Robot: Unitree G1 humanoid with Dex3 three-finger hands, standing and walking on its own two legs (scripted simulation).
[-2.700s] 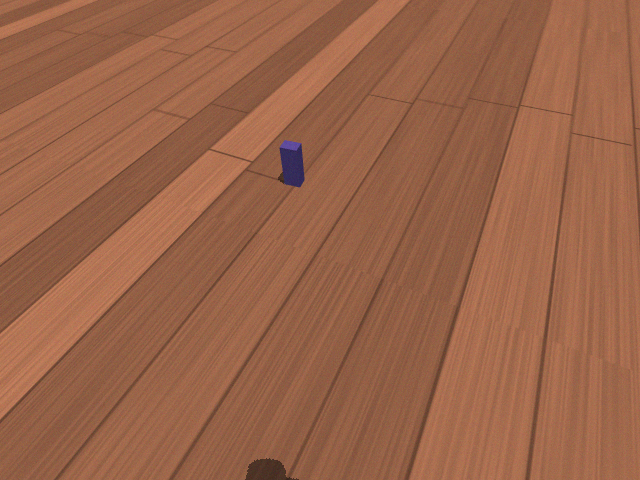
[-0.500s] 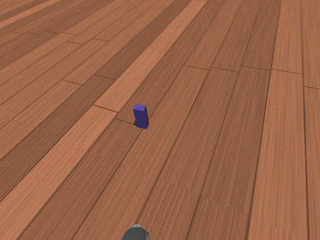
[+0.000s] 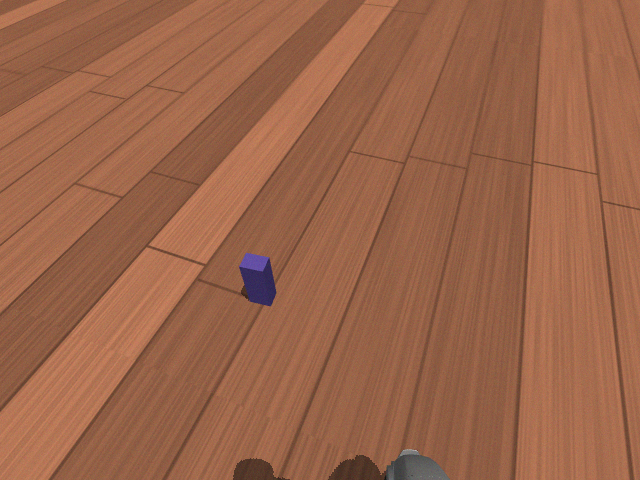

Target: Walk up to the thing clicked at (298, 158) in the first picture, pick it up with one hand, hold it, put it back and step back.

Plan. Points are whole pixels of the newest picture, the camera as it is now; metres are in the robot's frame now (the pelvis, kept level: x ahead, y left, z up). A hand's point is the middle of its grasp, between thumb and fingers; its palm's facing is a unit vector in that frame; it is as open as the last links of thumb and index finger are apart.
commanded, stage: walk up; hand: left
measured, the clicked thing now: (259, 280) +0.85 +0.26 -0.66
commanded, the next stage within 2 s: none
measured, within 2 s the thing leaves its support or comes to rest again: neither
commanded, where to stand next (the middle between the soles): +0.55 +0.00 m, yaw +2 degrees
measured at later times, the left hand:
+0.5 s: hand (166, 445) +0.20 +0.25 -0.13, palm faces +0.02 -0.92 -0.39, open 7.4 cm
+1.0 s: hand (181, 331) +0.38 +0.27 -0.13, palm faces -0.04 -0.93 -0.38, open 7.4 cm
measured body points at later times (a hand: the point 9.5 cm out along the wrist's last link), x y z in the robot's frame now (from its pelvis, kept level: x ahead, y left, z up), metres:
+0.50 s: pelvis +0.18 -0.03 +0.00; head +0.21 -0.03 +0.45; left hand +0.20 +0.30 -0.10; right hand +0.27 -0.35 -0.11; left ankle +0.30 +0.11 -0.71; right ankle +0.15 -0.14 -0.73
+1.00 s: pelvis +0.34 -0.01 +0.00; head +0.36 -0.02 +0.45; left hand +0.38 +0.32 -0.11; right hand +0.39 -0.33 -0.11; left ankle +0.31 +0.10 -0.73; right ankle +0.46 -0.16 -0.71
